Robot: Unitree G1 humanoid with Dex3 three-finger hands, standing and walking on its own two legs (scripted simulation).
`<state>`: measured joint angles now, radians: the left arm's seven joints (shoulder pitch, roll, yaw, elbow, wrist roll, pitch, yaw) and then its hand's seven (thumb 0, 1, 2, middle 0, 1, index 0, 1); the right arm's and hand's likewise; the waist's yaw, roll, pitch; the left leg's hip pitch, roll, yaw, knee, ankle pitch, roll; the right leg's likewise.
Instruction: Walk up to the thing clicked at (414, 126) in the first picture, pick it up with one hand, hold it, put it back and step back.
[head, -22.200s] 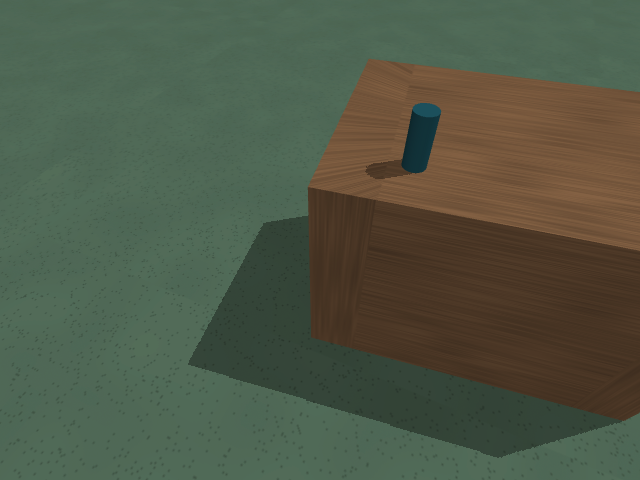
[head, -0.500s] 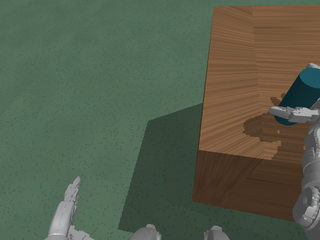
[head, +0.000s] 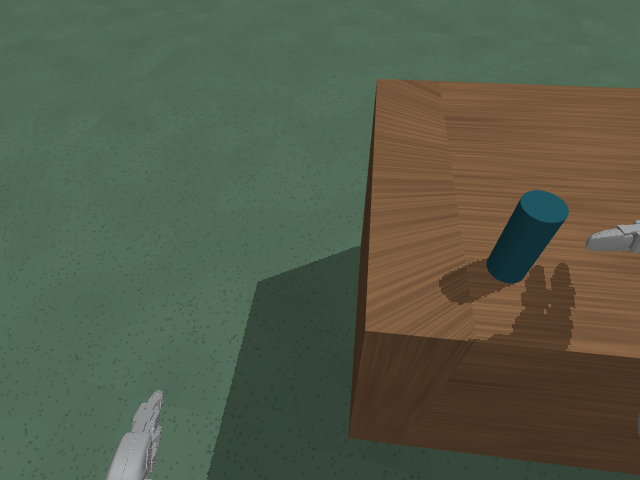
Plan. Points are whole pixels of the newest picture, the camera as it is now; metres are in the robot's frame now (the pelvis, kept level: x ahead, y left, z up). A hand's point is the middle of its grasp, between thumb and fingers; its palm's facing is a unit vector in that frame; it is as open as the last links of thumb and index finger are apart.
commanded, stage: sink last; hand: right
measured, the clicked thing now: (522, 240) +0.46 -0.25 +0.03
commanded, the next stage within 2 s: home in 1.06 s
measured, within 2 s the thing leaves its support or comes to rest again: neither
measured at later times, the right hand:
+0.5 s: hand out of the picture +0.26 -0.31 +0.10, palm faces +0.41 +0.84 -0.36, open 17.5 cm
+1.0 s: hand out of the picture +0.14 -0.27 +0.08, palm faces +0.42 +0.81 -0.41, open 17.5 cm
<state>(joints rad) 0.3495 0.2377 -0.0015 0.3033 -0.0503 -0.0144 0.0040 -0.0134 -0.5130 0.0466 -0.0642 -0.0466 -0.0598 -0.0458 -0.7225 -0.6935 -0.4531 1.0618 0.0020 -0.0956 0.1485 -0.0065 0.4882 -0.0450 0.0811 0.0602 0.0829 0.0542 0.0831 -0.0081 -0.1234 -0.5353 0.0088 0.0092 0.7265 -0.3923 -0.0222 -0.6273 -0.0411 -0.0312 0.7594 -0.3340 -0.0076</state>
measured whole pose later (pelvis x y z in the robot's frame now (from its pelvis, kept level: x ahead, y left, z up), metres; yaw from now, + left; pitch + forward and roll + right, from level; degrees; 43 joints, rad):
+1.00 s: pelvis -0.03 +0.02 +0.03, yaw -2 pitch -4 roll +0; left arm 0.27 0.22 0.11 0.61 -0.02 -0.11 0.09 -0.01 -0.49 0.04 -0.06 -0.05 -0.06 -0.04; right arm 0.43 -0.31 -0.31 0.02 0.04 -0.19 -0.05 -0.01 0.57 -0.05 0.05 0.06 0.06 0.06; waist -0.05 -0.04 0.04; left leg -0.15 0.02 0.05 0.48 -0.27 0.00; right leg -0.22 -0.02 0.00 0.44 -0.16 0.01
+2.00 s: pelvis +0.01 +0.01 +0.03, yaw -1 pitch +0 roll +0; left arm 0.21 0.21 0.00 0.69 -0.02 0.00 0.05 0.01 0.90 0.90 -0.20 -0.30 -0.20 -0.30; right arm 0.20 -0.18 -0.01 0.61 0.02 -0.09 -0.08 -0.01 0.52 -0.07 0.06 0.06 0.06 0.05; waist 0.00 0.00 0.05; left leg -0.14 0.02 0.02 0.43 -0.28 -0.01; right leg -0.22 -0.02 -0.04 0.42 -0.20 0.01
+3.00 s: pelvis -0.01 +0.00 +0.04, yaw +1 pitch -3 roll +0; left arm 0.15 0.35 0.00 1.15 0.02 0.00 -0.01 0.00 0.90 0.90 -0.21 -0.30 -0.20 -0.30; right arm 0.18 -0.36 0.03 1.09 -0.02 -0.01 0.00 0.00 0.50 -0.08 0.06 0.06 0.07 0.05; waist 0.01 0.00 0.03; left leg -0.08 0.03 -0.01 0.35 -0.21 -0.03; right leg -0.13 -0.01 -0.07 0.33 -0.13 -0.01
